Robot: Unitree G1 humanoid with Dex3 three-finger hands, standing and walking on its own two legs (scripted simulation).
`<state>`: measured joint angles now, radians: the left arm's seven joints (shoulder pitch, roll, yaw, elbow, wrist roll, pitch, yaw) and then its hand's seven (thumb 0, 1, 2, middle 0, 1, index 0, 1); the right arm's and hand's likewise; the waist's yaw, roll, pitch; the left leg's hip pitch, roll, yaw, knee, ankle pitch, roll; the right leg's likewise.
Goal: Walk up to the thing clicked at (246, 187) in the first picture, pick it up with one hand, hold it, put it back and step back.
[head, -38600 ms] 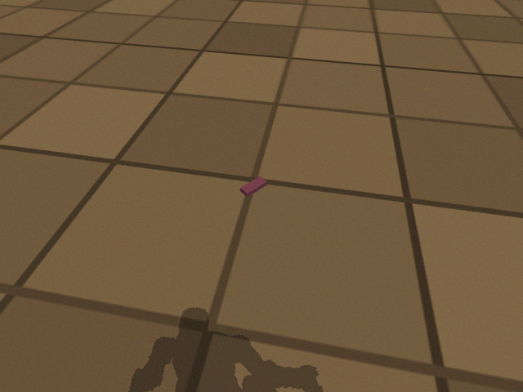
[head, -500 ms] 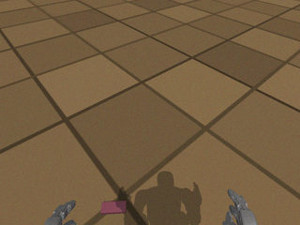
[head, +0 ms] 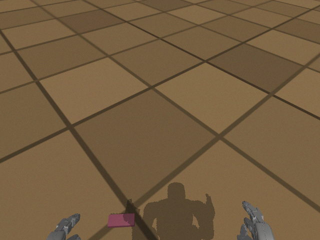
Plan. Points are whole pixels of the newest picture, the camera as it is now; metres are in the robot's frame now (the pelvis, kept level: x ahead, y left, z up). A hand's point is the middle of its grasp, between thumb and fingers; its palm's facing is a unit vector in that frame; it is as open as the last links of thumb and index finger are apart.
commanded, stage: stand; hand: left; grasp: from above
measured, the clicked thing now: (121, 220) +0.43 +0.20 -0.70
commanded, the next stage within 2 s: none
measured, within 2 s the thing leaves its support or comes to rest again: neither
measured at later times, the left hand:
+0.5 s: hand out of the picture +0.05 +0.23 -0.11, palm faces +0.04 -0.95 -0.32, open 7.4 cm
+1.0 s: hand out of the picture +0.04 +0.24 -0.10, palm faces +0.03 -0.94 -0.34, open 7.4 cm
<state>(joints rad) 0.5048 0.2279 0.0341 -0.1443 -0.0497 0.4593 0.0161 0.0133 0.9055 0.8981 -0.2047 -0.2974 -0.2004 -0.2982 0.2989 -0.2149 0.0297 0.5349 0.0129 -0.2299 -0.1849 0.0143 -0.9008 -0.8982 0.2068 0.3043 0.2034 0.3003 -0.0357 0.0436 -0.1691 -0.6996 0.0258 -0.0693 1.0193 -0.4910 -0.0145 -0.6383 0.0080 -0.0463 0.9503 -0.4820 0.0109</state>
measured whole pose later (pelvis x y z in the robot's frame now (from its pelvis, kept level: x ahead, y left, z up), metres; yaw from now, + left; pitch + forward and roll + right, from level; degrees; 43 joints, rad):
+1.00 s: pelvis +0.00 +0.00 +0.07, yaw +0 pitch -4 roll +0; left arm 0.14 0.30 0.04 1.16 0.03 0.00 0.02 0.01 0.91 0.90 -0.21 -0.30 -0.20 -0.30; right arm 0.15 -0.30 -0.03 1.13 -0.02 0.01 -0.02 0.01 -0.90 -0.90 0.21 0.30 0.20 0.30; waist 0.01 0.02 0.06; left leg -0.11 0.00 -0.03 0.36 -0.18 -0.01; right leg -0.08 -0.02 -0.02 0.35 -0.19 0.01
